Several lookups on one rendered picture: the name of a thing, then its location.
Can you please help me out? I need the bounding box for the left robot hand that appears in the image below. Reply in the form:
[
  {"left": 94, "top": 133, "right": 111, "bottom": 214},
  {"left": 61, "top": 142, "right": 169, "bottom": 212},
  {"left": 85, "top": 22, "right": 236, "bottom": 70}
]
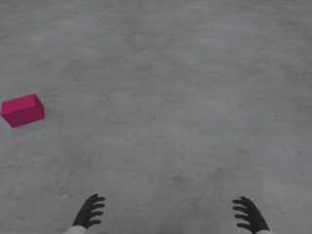
[{"left": 72, "top": 194, "right": 105, "bottom": 229}]

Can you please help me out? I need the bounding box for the right robot hand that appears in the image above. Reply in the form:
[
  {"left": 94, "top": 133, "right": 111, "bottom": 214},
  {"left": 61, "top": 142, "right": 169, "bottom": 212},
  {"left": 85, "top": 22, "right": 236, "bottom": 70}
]
[{"left": 232, "top": 196, "right": 270, "bottom": 234}]

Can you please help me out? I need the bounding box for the carton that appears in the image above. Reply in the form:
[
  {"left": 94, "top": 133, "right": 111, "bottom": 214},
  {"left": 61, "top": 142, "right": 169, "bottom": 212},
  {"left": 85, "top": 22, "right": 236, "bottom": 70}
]
[{"left": 0, "top": 94, "right": 45, "bottom": 128}]

